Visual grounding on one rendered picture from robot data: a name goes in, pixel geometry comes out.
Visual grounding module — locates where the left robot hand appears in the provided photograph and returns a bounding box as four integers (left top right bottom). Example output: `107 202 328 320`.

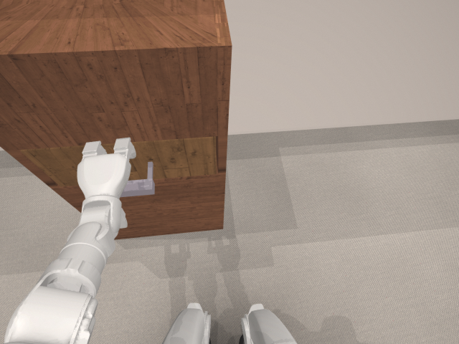
77 138 136 229

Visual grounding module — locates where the drawer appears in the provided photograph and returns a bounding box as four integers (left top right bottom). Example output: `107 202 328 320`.
21 136 217 187

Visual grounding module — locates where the left robot thigh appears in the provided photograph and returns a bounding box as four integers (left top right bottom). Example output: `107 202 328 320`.
162 308 211 344

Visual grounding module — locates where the cabinet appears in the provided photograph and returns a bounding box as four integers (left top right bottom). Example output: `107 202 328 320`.
0 0 232 240

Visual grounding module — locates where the left robot forearm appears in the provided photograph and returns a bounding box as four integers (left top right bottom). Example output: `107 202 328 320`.
4 195 122 343

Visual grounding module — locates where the robot left upper arm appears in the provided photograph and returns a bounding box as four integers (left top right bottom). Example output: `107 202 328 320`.
3 286 98 344

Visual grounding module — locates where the handle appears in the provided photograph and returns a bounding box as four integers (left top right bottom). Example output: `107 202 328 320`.
120 162 155 197

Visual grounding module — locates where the right robot shin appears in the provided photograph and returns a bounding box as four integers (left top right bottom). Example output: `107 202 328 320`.
248 304 264 315

